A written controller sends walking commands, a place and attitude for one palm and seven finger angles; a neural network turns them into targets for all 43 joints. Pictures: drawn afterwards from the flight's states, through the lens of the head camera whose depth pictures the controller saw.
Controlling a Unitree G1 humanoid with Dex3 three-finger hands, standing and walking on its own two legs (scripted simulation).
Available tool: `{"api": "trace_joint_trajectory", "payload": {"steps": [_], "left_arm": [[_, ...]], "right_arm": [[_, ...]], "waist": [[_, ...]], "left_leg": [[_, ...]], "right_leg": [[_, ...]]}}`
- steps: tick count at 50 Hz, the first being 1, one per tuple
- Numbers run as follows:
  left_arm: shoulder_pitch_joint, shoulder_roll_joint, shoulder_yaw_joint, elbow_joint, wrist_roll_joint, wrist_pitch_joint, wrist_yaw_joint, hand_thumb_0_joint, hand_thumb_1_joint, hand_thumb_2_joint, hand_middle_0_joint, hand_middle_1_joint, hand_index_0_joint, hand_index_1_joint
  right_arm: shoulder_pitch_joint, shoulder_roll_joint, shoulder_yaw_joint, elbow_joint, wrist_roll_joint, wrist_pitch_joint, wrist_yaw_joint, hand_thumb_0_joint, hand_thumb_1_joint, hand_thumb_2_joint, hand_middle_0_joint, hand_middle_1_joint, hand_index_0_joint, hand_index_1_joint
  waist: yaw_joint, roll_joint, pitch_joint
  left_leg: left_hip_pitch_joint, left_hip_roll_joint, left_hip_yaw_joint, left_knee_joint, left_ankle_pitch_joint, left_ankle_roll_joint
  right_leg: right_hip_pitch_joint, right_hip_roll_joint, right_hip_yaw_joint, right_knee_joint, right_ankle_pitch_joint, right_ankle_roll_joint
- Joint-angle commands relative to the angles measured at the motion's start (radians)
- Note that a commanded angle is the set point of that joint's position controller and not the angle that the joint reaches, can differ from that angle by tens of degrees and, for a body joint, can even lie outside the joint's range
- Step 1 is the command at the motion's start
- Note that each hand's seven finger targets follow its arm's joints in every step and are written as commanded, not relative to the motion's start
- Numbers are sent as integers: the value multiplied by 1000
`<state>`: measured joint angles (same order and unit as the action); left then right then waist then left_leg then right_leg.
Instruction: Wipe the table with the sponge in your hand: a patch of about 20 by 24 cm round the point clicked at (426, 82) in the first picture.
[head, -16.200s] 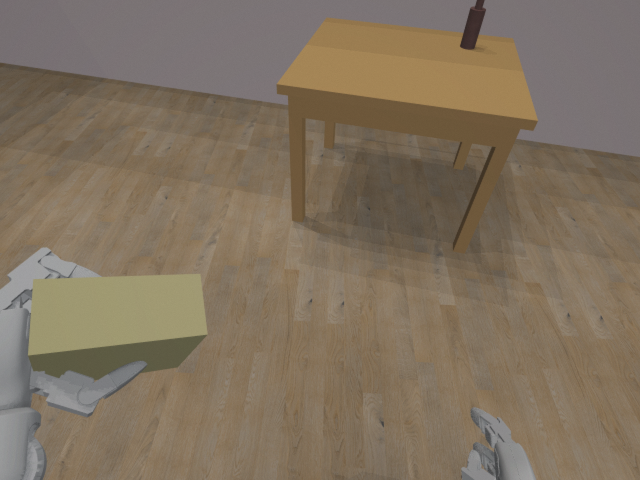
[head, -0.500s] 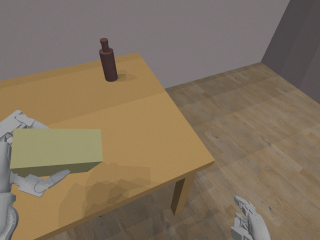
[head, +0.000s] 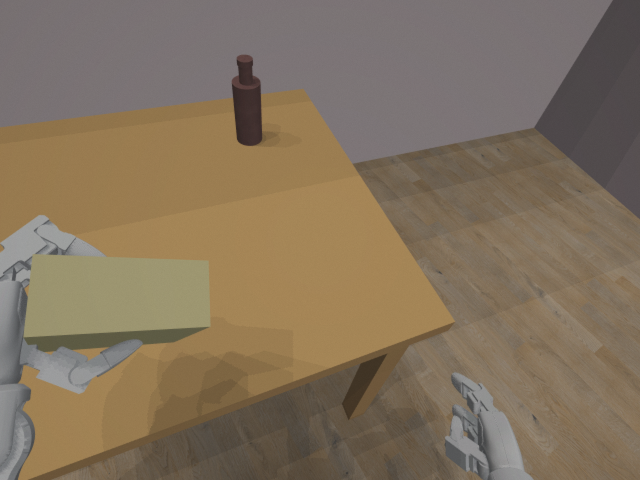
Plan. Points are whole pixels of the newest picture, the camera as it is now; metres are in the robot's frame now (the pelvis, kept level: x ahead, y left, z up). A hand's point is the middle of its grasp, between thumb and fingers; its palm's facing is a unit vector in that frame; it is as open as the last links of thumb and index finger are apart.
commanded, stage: come to a stop and stand still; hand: left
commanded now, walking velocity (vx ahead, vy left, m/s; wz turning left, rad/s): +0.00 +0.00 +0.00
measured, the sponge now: (144, 307) +0.24 +0.21 +0.13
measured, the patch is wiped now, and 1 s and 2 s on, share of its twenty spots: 0.00 0.00 0.00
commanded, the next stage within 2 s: look again from close up in 0.04 s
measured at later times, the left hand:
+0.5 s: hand (95, 315) +0.21 +0.23 +0.16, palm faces +0.35 -0.85 -0.39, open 10.2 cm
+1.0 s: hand (165, 294) +0.24 +0.18 +0.16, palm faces +0.32 -0.87 -0.38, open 10.2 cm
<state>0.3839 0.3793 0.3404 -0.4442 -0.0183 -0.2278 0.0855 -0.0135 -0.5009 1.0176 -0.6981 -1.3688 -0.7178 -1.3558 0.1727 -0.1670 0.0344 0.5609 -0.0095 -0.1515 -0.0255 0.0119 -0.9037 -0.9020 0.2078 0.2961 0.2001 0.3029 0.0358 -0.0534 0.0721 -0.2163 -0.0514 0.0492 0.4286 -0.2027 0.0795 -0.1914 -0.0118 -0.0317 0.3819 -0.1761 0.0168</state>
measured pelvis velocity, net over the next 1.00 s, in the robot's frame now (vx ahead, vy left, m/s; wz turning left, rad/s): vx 0.02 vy -0.06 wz -0.01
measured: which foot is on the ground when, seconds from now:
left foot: down 0.00-1.00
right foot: down 0.00-1.00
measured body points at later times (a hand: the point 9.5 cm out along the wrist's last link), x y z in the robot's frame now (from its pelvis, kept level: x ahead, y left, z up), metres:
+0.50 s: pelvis +0.00 -0.01 +0.00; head +0.02 +0.01 +0.45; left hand +0.19 +0.27 +0.18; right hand +0.17 -0.24 -0.07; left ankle +0.02 +0.06 -0.74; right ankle +0.02 -0.14 -0.74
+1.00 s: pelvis +0.02 -0.06 +0.00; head +0.03 -0.04 +0.45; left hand +0.22 +0.22 +0.18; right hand +0.19 -0.29 -0.07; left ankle +0.02 +0.06 -0.74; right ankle +0.02 -0.14 -0.74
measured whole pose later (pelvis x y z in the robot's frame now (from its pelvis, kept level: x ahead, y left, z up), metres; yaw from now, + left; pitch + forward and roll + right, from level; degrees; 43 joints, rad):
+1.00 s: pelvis +0.02 -0.06 +0.00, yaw -1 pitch +0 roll -1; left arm 0.43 0.40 0.35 -0.48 -0.07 -0.16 0.08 -0.01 -0.50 1.02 -0.70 -1.37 -0.72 -1.35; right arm 0.21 -0.19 0.00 0.56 0.01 -0.10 -0.04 0.01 -0.90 -0.90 0.21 0.30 0.20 0.30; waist 0.01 -0.03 0.02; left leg -0.23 0.03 0.03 0.49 -0.26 0.00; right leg -0.21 0.07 -0.05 0.43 -0.23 -0.07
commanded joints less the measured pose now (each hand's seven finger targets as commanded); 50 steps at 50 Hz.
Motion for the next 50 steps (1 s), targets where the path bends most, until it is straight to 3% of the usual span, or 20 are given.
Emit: {"api": "trace_joint_trajectory", "payload": {"steps": [1, 5, 6, 9, 10, 11, 14, 15, 16, 19, 20, 21, 25, 26, 30, 31, 35, 36, 44, 50], "left_arm": [[-54, 152, 115, -260, -22, -76, 16, 0, 100, 1300, -1200, -1600, -1200, -1600], [-34, 175, 139, -258, -22, -69, 19, 0, 100, 1300, -1200, -1600, -1200, -1600], [-43, 146, 107, -259, -26, -70, 16, 0, 100, 1300, -1200, -1600, -1200, -1600], [-51, 155, 111, -249, -25, -65, 17, 0, 100, 1300, -1200, -1600, -1200, -1600], [-51, 166, 121, -247, -21, -63, 20, 0, 100, 1300, -1200, -1600, -1200, -1600], [-60, 145, 100, -248, -22, -67, 19, 0, 100, 1300, -1200, -1600, -1200, -1600], [-51, 158, 112, -235, -22, -63, 21, 0, 100, 1300, -1200, -1600, -1200, -1600], [-49, 175, 130, -242, -20, -62, 25, 0, 100, 1300, -1200, -1600, -1200, -1600], [-53, 147, 103, -243, -23, -66, 22, 0, 100, 1300, -1200, -1600, -1200, -1600], [-45, 160, 115, -236, -23, -64, 22, 0, 100, 1300, -1200, -1600, -1200, -1600], [-45, 168, 123, -239, -21, -63, 25, 0, 100, 1300, -1200, -1600, -1200, -1600], [-46, 150, 107, -229, -23, -64, 24, 0, 100, 1300, -1200, -1600, -1200, -1600], [-32, 173, 130, -220, -24, -58, 28, 0, 100, 1300, -1200, -1600, -1200, -1600], [-42, 143, 101, -216, -26, -58, 25, 0, 100, 1300, -1200, -1600, -1200, -1600], [-65, 169, 121, -203, -26, -48, 22, 0, 100, 1300, -1200, -1600, -1200, -1600], [-80, 145, 96, -210, -28, -49, 20, 0, 100, 1300, -1200, -1600, -1200, -1600], [-83, 171, 111, -241, -29, -36, 21, 0, 100, 1300, -1200, -1600, -1200, -1600], [-84, 151, 95, -249, -33, -34, 19, 0, 100, 1300, -1200, -1600, -1200, -1600], [-41, 173, 124, -249, -52, -7, 13, 0, 100, 1300, -1200, -1600, -1200, -1600], [-23, 184, 131, -255, -70, 11, 7, 0, 100, 1300, -1200, -1600, -1200, -1600]], "right_arm": [[-54, -155, -60, -145, 6, -48, -9, 0, -900, -900, 200, 300, 200, 300], [-56, -159, -67, -139, 11, -49, -11, 0, -900, -900, 200, 300, 200, 300], [-48, -160, -65, -140, 9, -46, -11, 0, -900, -900, 200, 300, 200, 300], [-42, -166, -72, -140, 11, -42, -13, 0, -900, -900, 200, 300, 200, 300], [-61, -163, -69, -136, 15, -44, -15, 0, -900, -900, 200, 300, 200, 300], [-55, -164, -67, -135, 11, -41, -15, 0, -900, -900, 200, 300, 200, 300], [-50, -166, -74, -141, 14, -40, -18, 0, -900, -900, 200, 300, 200, 300], [-66, -164, -71, -135, 17, -41, -20, 0, -900, -900, 200, 300, 200, 300], [-61, -167, -68, -138, 12, -39, -20, 0, -900, -900, 200, 300, 200, 300], [-52, -168, -73, -140, 14, -41, -21, 0, -900, -900, 200, 300, 200, 300], [-66, -168, -72, -133, 17, -43, -22, 0, -900, -900, 200, 300, 200, 300], [-61, -167, -69, -136, 14, -42, -23, 0, -900, -900, 200, 300, 200, 300], [-64, -168, -74, -132, 18, -46, -26, 0, -900, -900, 200, 300, 200, 300], [-56, -166, -70, -130, 15, -44, -25, 0, -900, -900, 200, 300, 200, 300], [-65, -166, -74, -127, 18, -38, -26, 0, -900, -900, 200, 300, 200, 300], [-60, -164, -73, -131, 16, -35, -26, 0, -900, -900, 200, 300, 200, 300], [-63, -162, -77, -136, 19, -29, -22, 0, -900, -900, 200, 300, 200, 300], [-57, -162, -77, -141, 17, -28, -22, 0, -900, -900, 200, 300, 200, 300], [-40, -162, -86, -150, 22, -10, -20, 0, -900, -900, 200, 300, 200, 300], [-46, -161, -89, -151, 30, -2, -23, 0, -900, -900, 200, 300, 200, 300]], "waist": [[-12, 164, -187], [-13, 154, -213], [-14, 144, -207], [-15, 136, -196], [-15, 166, -186], [-14, 163, -179], [-14, 121, -178], [-15, 134, -175], [-14, 129, -166], [-15, 113, -167], [-17, 136, -159], [-15, 124, -152], [-17, 113, -164], [-19, 105, -164], [-21, 107, -153], [-22, 113, -153], [-23, 137, -177], [-24, 138, -175], [-28, 129, -195], [-37, 111, -187]], "left_leg": [[10, 153, -154, -122, 158, -107], [55, 151, -141, -98, 246, -118], [51, 154, -146, -104, 240, -122], [36, 151, -142, -100, 188, -112], [37, 147, -140, -114, 162, -117], [23, 153, -145, -125, 133, -116], [-4, 144, -142, -116, 75, -98], [0, 138, -144, -122, 68, -103], [-11, 138, -145, -129, 42, -98], [-17, 134, -144, -120, 6, -83], [-10, 132, -147, -129, -6, -87], [-23, 136, -150, -135, -31, -81], [-5, 127, -143, -116, -13, -71], [-2, 131, -148, -120, -18, -74], [5, 147, -151, -137, -41, -69], [4, 155, -156, -144, -56, -68], [18, 167, -151, -124, -43, -54], [14, 172, -155, -120, -38, -51], [34, 180, -132, -26, 134, -50], [29, 156, -98, 29, 88, -46]], "right_leg": [[106, -21, 40, -1, 120, -42], [100, -22, 42, 2, 157, -41], [95, -22, 35, -1, 141, -41], [98, -32, 52, -10, 143, -44], [83, -26, 54, -9, 124, -42], [87, -24, 45, -10, 108, -41], [109, -35, 61, -23, 113, -43], [98, -30, 62, -27, 106, -42], [95, -29, 56, -31, 88, -41], [93, -36, 76, -42, 82, -45], [74, -33, 79, -46, 61, -44], [76, -33, 74, -51, 42, -42], [66, -40, 91, -64, 58, -44], [60, -37, 85, -65, 42, -45], [36, -22, 82, -58, 20, -43], [33, -19, 74, -50, 7, -43], [31, -14, 70, -25, 23, -48], [32, -13, 67, -18, 23, -50], [32, -22, 81, 0, 125, -66], [7, -41, 121, -16, 144, -85]]}}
